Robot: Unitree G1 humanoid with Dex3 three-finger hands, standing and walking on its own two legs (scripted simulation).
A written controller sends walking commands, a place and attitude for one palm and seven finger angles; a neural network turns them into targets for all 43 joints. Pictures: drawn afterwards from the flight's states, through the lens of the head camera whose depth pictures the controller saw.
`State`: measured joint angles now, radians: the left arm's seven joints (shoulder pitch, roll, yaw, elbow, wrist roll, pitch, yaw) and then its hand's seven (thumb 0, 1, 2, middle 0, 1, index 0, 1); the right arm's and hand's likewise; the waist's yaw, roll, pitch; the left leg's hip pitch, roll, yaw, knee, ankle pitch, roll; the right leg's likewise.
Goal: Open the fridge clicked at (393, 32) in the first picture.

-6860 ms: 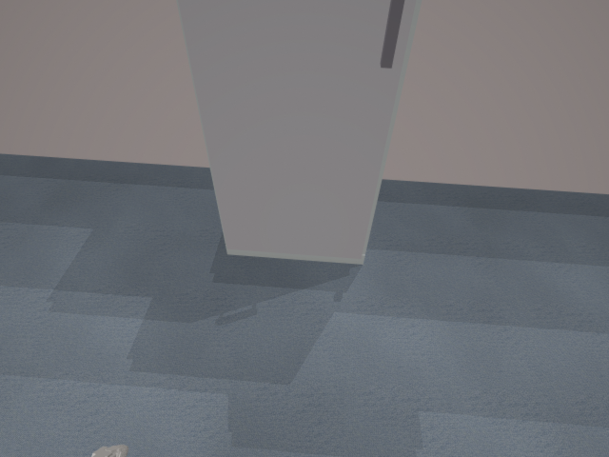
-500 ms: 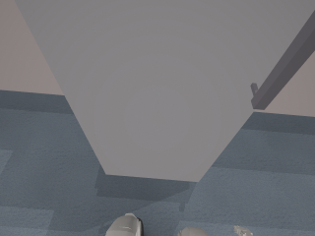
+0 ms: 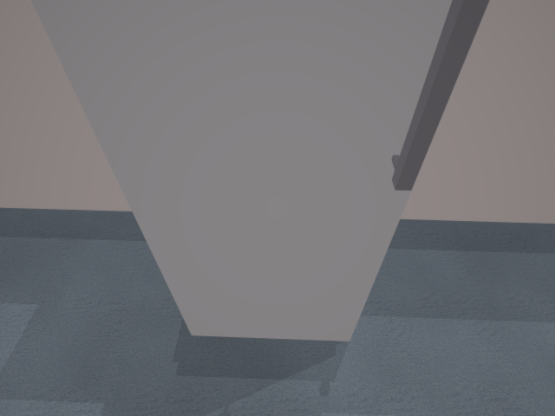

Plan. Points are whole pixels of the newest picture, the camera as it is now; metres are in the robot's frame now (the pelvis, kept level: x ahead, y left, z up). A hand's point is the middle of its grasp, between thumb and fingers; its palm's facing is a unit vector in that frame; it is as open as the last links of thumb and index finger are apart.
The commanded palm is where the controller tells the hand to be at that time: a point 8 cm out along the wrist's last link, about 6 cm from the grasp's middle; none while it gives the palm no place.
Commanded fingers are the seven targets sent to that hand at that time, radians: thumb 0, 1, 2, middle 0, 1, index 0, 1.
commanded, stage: come to a stop and stand still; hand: right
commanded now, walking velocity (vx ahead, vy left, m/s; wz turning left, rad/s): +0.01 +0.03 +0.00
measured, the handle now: (429, 85) +0.46 -0.17 +0.27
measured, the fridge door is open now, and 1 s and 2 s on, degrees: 0 0 0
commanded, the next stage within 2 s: look again from close up in 1.16 s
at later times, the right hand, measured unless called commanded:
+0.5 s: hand out of the picture -0.03 -0.12 -0.18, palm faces +0.06 +0.99 -0.12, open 7.4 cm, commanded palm none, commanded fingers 0.00 -0.90 -0.90 0.20 0.30 0.20 0.30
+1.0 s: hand out of the picture +0.00 -0.19 -0.17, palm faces -0.01 +0.98 -0.22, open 7.4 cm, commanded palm none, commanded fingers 0.00 -0.90 -0.90 0.20 0.30 0.20 0.30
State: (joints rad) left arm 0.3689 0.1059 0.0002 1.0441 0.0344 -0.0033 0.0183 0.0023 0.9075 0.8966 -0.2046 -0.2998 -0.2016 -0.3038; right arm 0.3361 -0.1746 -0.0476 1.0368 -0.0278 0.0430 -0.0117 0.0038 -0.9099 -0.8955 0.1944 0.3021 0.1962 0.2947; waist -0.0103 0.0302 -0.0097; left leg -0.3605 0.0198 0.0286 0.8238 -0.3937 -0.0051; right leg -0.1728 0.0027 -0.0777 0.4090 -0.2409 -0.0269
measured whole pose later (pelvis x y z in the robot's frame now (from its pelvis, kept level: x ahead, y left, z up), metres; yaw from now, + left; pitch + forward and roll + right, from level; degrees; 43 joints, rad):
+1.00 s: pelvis -0.02 -0.02 +0.00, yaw +2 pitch -1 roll +0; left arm 0.33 0.14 -0.02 1.09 0.02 -0.03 0.01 0.00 0.91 0.90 -0.20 -0.30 -0.20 -0.30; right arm 0.29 -0.16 0.01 1.07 -0.01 -0.01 -0.04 0.00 -0.91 -0.90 0.19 0.30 0.20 0.29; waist 0.00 -0.01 0.01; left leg -0.19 0.02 0.02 0.50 -0.29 0.00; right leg -0.21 0.01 -0.10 0.47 -0.25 -0.04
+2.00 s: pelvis +0.00 +0.00 +0.00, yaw +2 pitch -1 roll +0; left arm 0.26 0.16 -0.01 1.13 0.01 -0.03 0.02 0.00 0.91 0.90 -0.20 -0.30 -0.20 -0.30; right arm 0.27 -0.16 0.01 1.10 -0.01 -0.02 -0.03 0.00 -0.91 -0.90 0.20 0.30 0.20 0.29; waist -0.01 0.01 0.04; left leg -0.14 0.00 0.03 0.44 -0.29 0.02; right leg -0.17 -0.01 -0.08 0.43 -0.25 -0.01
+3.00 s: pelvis -0.03 +0.00 -0.02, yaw +0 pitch +1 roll +1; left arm 0.33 0.23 -0.06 0.61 -0.05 -0.29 0.07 0.01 0.90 0.90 -0.21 -0.30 -0.20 -0.30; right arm 0.29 -0.34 -0.37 -0.15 0.38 -0.09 0.28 0.00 -0.05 -0.53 0.26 0.85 0.26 0.84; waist -0.02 -0.04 -0.06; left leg -0.30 -0.01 0.07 0.62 -0.34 0.02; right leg -0.36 -0.03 -0.04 0.66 -0.32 -0.02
